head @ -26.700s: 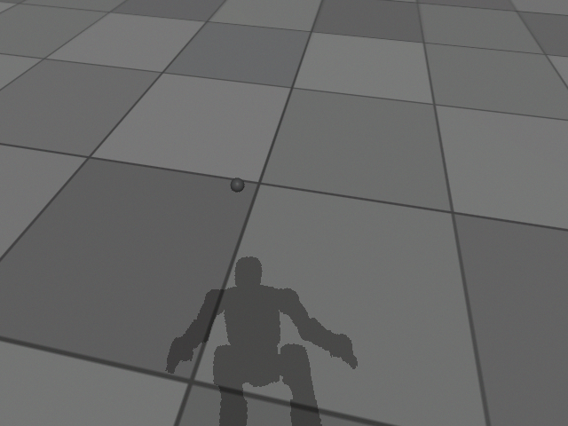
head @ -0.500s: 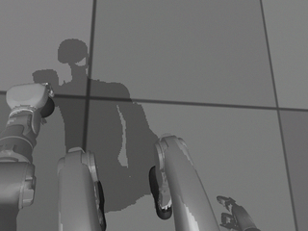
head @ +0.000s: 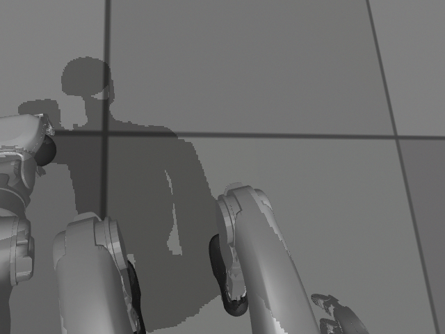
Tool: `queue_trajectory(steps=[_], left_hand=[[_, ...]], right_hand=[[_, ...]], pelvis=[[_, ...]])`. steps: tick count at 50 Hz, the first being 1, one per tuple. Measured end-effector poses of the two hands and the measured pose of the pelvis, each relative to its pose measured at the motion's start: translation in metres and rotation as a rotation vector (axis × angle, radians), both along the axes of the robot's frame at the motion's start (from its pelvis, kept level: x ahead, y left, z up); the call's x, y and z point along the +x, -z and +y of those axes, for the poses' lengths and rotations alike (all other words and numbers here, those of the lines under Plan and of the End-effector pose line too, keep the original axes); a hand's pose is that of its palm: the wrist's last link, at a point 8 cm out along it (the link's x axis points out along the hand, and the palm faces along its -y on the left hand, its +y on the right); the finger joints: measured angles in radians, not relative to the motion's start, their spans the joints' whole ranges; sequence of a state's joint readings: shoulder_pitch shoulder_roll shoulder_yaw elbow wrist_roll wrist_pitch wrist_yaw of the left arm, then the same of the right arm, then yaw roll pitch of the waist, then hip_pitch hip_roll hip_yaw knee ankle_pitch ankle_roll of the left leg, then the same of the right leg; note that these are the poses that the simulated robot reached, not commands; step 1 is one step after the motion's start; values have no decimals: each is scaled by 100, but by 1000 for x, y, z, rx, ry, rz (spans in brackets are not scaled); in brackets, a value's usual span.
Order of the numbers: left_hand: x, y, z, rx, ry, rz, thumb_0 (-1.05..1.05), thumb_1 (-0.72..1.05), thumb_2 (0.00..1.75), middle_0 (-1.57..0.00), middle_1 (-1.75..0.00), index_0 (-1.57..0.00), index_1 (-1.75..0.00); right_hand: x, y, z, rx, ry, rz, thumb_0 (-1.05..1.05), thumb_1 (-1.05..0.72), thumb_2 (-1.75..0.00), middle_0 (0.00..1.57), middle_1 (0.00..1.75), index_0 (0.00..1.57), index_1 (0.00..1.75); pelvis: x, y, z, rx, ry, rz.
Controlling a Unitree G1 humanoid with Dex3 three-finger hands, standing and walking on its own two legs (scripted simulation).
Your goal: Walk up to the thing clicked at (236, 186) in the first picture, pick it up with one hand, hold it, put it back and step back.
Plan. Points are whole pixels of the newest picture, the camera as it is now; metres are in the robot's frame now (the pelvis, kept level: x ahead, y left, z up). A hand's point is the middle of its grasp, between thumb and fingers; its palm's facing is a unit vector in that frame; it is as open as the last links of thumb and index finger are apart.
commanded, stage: lower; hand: left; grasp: from above
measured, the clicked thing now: (35, 149) +0.47 +0.26 -0.20
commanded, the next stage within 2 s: rest in 0.32 s
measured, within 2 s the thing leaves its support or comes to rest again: rests again in 1.28 s
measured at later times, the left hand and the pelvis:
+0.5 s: hand (44, 159) +0.46 +0.26 -0.24, palm faces -0.45 -0.06 -0.89, open 9.1 cm; pelvis +0.01 +0.00 -0.04, yaw -2 degrees
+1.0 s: hand (52, 161) +0.46 +0.25 -0.28, palm faces -0.45 -0.10 -0.89, open 9.1 cm; pelvis +0.01 +0.00 -0.05, yaw -5 degrees
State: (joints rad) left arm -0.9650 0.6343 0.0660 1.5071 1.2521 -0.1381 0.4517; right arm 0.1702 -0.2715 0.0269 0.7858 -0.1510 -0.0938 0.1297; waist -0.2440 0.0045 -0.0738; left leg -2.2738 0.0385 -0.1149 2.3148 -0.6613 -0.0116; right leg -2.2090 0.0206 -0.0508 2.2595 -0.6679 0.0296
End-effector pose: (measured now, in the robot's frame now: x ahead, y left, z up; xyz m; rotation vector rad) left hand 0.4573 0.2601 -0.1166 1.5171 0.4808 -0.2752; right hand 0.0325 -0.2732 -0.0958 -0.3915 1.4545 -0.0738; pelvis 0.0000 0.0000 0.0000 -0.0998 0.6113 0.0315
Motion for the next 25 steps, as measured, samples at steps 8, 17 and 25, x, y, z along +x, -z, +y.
queue_trajectory(steps=[8, 17, 25], left_hand=[[1, 19, 0, -6, 0, 18, -2, 11, 49, -77, -66, -71, -60], [1, 48, -2, -35, 13, 3, -2, 11, 44, -80, -63, -74, -58], [5, 63, -2, -19, 7, -14, -2, 12, 41, -82, -61, -75, -56]], right_hand=[[3, 11, 1, 7, -24, 7, 1, -91, -90, 20, 30, 20, 29], [5, 20, 1, -7, -41, 12, 1, -91, -90, 20, 30, 20, 29], [6, 27, 0, 7, -57, 25, 1, -91, -90, 20, 30, 20, 29]], pelvis=[[1, 12, 0, -6, 6, -13], [3, 27, 1, -18, 13, -29], [6, 36, 1, -22, 19, -32]])
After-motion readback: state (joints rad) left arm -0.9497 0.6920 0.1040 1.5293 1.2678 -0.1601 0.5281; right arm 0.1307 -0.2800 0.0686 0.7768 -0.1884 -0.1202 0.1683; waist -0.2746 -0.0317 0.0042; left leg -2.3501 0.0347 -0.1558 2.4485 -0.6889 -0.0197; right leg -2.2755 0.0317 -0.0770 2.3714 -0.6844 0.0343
